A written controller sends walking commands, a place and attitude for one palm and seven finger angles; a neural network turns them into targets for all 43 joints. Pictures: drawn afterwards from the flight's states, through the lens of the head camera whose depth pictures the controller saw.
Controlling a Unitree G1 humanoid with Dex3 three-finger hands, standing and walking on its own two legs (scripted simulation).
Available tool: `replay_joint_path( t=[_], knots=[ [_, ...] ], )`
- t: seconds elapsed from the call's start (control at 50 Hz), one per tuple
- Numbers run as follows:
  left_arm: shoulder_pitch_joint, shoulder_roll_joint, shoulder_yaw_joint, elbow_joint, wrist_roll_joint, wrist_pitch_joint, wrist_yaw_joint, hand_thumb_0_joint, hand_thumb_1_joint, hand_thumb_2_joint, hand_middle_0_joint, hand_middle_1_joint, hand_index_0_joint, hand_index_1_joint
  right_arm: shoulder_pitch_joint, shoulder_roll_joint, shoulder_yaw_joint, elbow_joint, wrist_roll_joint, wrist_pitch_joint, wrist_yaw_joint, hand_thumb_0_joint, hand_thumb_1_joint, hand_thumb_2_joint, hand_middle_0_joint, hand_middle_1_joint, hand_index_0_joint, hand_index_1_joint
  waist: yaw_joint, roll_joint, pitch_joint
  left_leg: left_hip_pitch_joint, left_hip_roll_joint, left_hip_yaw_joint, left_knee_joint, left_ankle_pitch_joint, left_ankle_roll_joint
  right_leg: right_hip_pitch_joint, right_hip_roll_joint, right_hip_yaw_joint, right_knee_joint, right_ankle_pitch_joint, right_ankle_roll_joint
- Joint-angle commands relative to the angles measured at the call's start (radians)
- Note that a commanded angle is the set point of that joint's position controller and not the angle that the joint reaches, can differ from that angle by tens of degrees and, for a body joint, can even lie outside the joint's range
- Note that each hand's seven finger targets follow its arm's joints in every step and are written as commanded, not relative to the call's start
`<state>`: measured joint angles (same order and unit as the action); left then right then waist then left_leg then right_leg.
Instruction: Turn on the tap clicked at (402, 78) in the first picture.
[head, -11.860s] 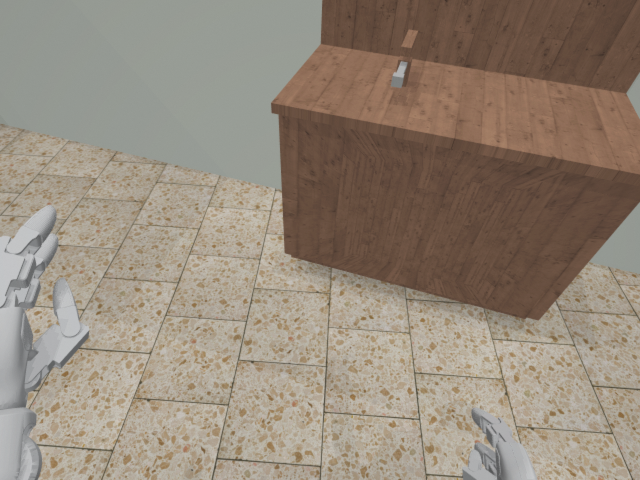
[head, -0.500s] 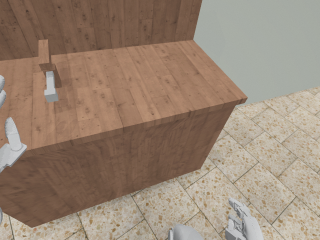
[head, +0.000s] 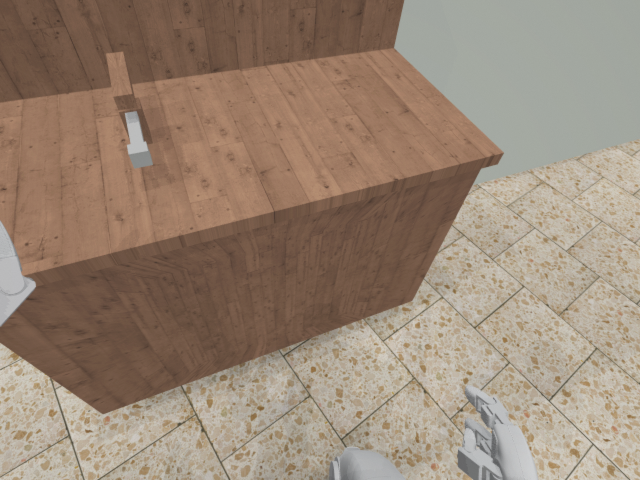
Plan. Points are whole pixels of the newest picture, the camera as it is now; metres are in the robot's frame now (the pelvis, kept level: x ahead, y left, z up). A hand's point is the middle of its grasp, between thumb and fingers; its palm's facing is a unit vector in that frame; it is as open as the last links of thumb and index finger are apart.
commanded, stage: come to a stop and stand still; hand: left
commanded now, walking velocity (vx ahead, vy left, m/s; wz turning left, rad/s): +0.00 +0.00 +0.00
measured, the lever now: (140, 155) +0.55 +0.30 +0.06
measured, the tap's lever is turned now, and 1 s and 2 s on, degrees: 0 0 0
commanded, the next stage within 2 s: look again from close up in 1.42 s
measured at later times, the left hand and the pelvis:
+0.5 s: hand out of the picture +0.10 +0.30 +0.21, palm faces +0.43 -0.79 -0.43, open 7.4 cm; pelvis -0.12 +0.05 -0.01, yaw +3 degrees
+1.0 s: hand out of the picture -0.01 +0.32 +0.21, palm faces +0.41 -0.78 -0.48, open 7.4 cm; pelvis -0.22 +0.07 -0.01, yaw +5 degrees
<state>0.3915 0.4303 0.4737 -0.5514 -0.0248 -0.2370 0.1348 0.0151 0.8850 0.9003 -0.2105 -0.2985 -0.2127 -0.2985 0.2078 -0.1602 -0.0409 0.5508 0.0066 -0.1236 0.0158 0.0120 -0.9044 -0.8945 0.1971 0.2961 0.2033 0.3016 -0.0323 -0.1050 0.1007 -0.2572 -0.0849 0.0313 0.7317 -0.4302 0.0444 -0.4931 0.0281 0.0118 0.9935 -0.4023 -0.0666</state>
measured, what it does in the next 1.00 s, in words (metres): walks backwards: right foot, then left foot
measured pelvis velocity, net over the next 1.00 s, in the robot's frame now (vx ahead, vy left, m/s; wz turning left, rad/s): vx -0.22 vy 0.07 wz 0.08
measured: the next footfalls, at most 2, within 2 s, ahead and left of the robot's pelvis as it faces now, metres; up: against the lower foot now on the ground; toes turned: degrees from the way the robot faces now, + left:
right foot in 0.04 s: +0.06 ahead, -0.07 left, +0.00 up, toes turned +2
left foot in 0.28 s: -0.09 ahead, +0.18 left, +0.00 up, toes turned +0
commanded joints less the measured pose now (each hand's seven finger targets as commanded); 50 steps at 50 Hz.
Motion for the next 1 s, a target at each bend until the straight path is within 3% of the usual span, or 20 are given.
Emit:
replay_joint_path(
  t=[0.0,0.04,0.06,0.12,0.22,0.28,0.32,0.34,0.38,0.48,0.52,0.54,0.56,0.62,0.7,0.78,0.82,0.92,0.96,0.98],
  knots=[
    [0.097,0.150,0.155,-0.132,-0.031,-0.058,-0.019,0.000,0.900,0.900,-0.200,-0.300,-0.200,-0.300,-0.019,-0.153,-0.041,-0.136,0.031,0.000,0.012,0.000,-0.900,-0.900,0.200,0.300,0.200,0.300,0.036,0.127,-0.213,-0.023,0.196,-0.180,0.163,0.608,0.034,0.260,-0.042,-0.026,-0.474,0.304,-0.040],
    [0.121,0.167,0.161,-0.069,-0.050,-0.042,-0.030,0.000,0.900,0.900,-0.200,-0.300,-0.200,-0.300,-0.005,-0.160,-0.046,-0.158,0.045,0.018,0.012,0.000,-0.900,-0.900,0.200,0.300,0.200,0.300,0.014,-0.096,-0.230,-0.203,0.054,-0.066,0.467,0.184,-0.006,0.446,-0.150,0.013,-0.579,0.604,-0.093],
    [0.110,0.169,0.156,-0.095,-0.069,-0.027,-0.033,0.000,0.900,0.900,-0.200,-0.300,-0.200,-0.300,0.009,-0.216,-0.086,-0.190,0.043,0.027,0.021,0.000,-0.900,-0.900,0.200,0.300,0.200,0.300,0.015,-0.302,-0.288,-0.264,0.026,-0.166,0.632,0.005,-0.037,0.350,-0.311,0.362,-0.492,0.635,-0.188],
    [0.108,0.171,0.140,-0.134,-0.049,-0.006,-0.031,0.000,0.900,0.900,-0.200,-0.300,-0.200,-0.300,-0.040,-0.149,-0.047,-0.162,0.031,0.063,0.022,0.000,-0.900,-0.900,0.200,0.300,0.200,0.300,0.005,0.120,-0.157,-0.223,0.097,-0.209,0.750,0.035,-0.041,-0.050,-0.343,0.352,-0.508,0.327,-0.210],
    [-0.070,0.236,0.105,-0.283,-0.021,0.004,0.006,0.000,0.900,0.900,-0.200,-0.300,-0.200,-0.300,-0.052,-0.150,-0.027,-0.129,0.011,-0.004,-0.017,0.000,-0.900,-0.900,0.200,0.300,0.200,0.300,0.027,0.033,-0.218,-0.020,0.086,-0.074,0.211,0.094,-0.012,-0.103,-0.249,0.212,-0.404,0.209,-0.116],
    [-0.117,0.209,0.096,-0.285,-0.011,-0.011,0.012,0.000,0.900,0.900,-0.200,-0.300,-0.200,-0.300,0.010,-0.145,-0.039,-0.092,0.006,-0.052,-0.034,0.000,-0.900,-0.900,0.200,0.300,0.200,0.300,0.009,0.219,-0.258,0.111,0.082,0.061,-0.434,0.455,0.000,0.043,-0.046,-0.019,-0.049,0.162,-0.023],
    [-0.214,0.243,0.091,-0.338,0.002,-0.043,0.033,0.000,0.900,0.900,-0.200,-0.300,-0.200,-0.300,-0.037,-0.100,-0.015,-0.090,-0.010,-0.082,-0.045,0.000,-0.900,-0.900,0.200,0.300,0.200,0.300,-0.019,0.599,-0.185,0.133,0.206,-0.093,-0.331,0.777,0.049,-0.080,0.057,-0.125,0.225,-0.132,0.036],
    [-0.230,0.234,0.090,-0.308,-0.005,-0.057,0.018,0.000,0.900,0.900,-0.200,-0.300,-0.200,-0.300,-0.049,-0.119,-0.020,-0.083,-0.021,-0.085,-0.020,0.000,-0.900,-0.900,0.200,0.300,0.200,0.300,-0.026,0.617,-0.108,-0.051,0.314,-0.416,-0.324,0.614,0.116,-0.103,0.026,0.024,0.299,-0.134,0.026],
    [-0.085,0.137,0.063,-0.190,0.001,-0.064,-0.016,0.000,0.900,0.900,-0.200,-0.300,-0.200,-0.300,-0.015,-0.148,-0.046,-0.073,0.019,-0.039,0.016,0.000,-0.900,-0.900,0.200,0.300,0.200,0.300,-0.006,0.225,-0.090,-0.024,0.298,-0.296,-0.150,0.548,0.125,-0.100,-0.003,0.074,0.207,-0.038,0.004],
    [0.015,0.168,0.149,-0.045,-0.039,-0.042,-0.059,0.000,0.900,0.900,-0.200,-0.300,-0.200,-0.300,-0.027,-0.164,-0.027,-0.138,0.033,0.014,0.027,0.000,-0.900,-0.900,0.200,0.300,0.200,0.300,0.043,0.119,-0.166,-0.280,0.221,-0.173,0.231,0.234,0.056,0.330,-0.010,-0.052,-0.384,0.199,-0.044],
    [-0.007,0.166,0.150,0.059,-0.053,-0.028,-0.061,0.000,0.900,0.900,-0.200,-0.300,-0.200,-0.300,0.003,-0.152,-0.036,-0.149,0.049,0.018,0.017,0.000,-0.900,-0.900,0.200,0.300,0.200,0.300,0.013,-0.171,-0.200,-0.394,0.003,-0.012,0.754,-0.050,-0.013,0.406,-0.151,0.154,-0.528,0.386,-0.140],
    [-0.070,0.155,0.096,-0.021,-0.059,-0.012,-0.068,0.000,0.900,0.900,-0.200,-0.300,-0.200,-0.300,-0.011,-0.214,-0.073,-0.175,0.038,0.024,0.034,0.000,-0.900,-0.900,0.200,0.300,0.200,0.300,0.031,-0.285,-0.218,-0.358,0.026,-0.154,0.866,-0.004,-0.041,0.185,-0.296,0.499,-0.597,0.179,-0.208],
    [-0.100,0.163,0.084,-0.093,-0.052,-0.019,-0.077,0.000,0.900,0.900,-0.200,-0.300,-0.200,-0.300,-0.042,-0.206,-0.080,-0.185,0.039,0.023,0.045,0.000,-0.900,-0.900,0.200,0.300,0.200,0.300,0.034,-0.123,-0.104,-0.308,0.074,-0.225,0.904,0.038,-0.035,-0.066,-0.339,0.571,-0.665,-0.086,-0.240],
    [-0.192,0.201,0.069,-0.214,-0.028,-0.026,-0.070,0.000,0.900,0.900,-0.200,-0.300,-0.200,-0.300,-0.073,-0.161,-0.036,-0.163,0.031,0.045,0.032,0.000,-0.900,-0.900,0.200,0.300,0.200,0.300,0.018,0.146,-0.084,-0.206,0.118,-0.180,0.837,0.076,-0.021,-0.267,-0.312,0.417,-0.614,-0.174,-0.221],
    [-0.178,0.232,0.072,-0.321,-0.016,-0.018,-0.019,0.000,0.900,0.900,-0.200,-0.300,-0.200,-0.300,-0.022,-0.135,-0.011,-0.134,0.020,-0.039,-0.002,0.000,-0.900,-0.900,0.200,0.300,0.200,0.300,0.038,0.114,-0.230,0.052,0.082,-0.029,0.038,0.108,0.021,-0.139,-0.176,0.216,-0.397,-0.076,-0.128],
    [-0.278,0.237,0.048,-0.316,0.008,-0.079,0.025,0.000,0.900,0.900,-0.200,-0.300,-0.200,-0.300,-0.037,-0.091,0.003,-0.082,-0.034,-0.106,-0.036,0.000,-0.900,-0.900,0.200,0.300,0.200,0.300,0.000,0.588,-0.170,0.156,0.190,-0.041,-0.354,0.926,0.004,-0.041,0.080,-0.105,0.169,-0.156,0.009],
    [-0.246,0.195,0.066,-0.225,0.003,-0.085,-0.002,0.000,0.900,0.900,-0.200,-0.300,-0.200,-0.300,-0.010,-0.123,-0.016,-0.074,-0.016,-0.082,-0.001,0.000,-0.900,-0.900,0.200,0.300,0.200,0.300,-0.019,0.368,-0.061,-0.044,0.286,-0.307,-0.195,0.646,0.052,-0.006,0.028,0.052,0.116,-0.102,-0.005],
    [0.110,0.176,0.168,-0.072,-0.042,-0.055,-0.042,0.000,0.900,0.900,-0.200,-0.300,-0.200,-0.300,-0.007,-0.181,-0.049,-0.141,0.029,0.002,0.024,0.000,-0.900,-0.900,0.200,0.300,0.200,0.300,0.034,0.113,-0.223,-0.147,0.186,-0.137,0.264,0.459,0.034,0.345,0.008,-0.059,-0.484,0.174,-0.076],
    [0.096,0.187,0.179,-0.048,-0.071,-0.040,-0.028,0.000,0.900,0.900,-0.200,-0.300,-0.200,-0.300,0.002,-0.176,-0.065,-0.160,0.040,0.013,0.010,0.000,-0.900,-0.900,0.200,0.300,0.200,0.300,0.017,-0.191,-0.294,-0.479,0.031,-0.065,0.676,-0.028,-0.015,0.571,-0.264,0.430,-0.565,0.188,-0.249],
    [0.076,0.145,0.116,-0.124,-0.073,-0.034,-0.032,0.000,0.900,0.900,-0.200,-0.300,-0.200,-0.300,-0.008,-0.219,-0.092,-0.171,0.035,0.020,0.016,0.000,-0.900,-0.900,0.200,0.300,0.200,0.300,0.036,-0.116,-0.219,-0.441,0.062,-0.184,0.766,-0.017,-0.031,0.303,-0.350,0.642,-0.685,-0.076,-0.270]
  ],
)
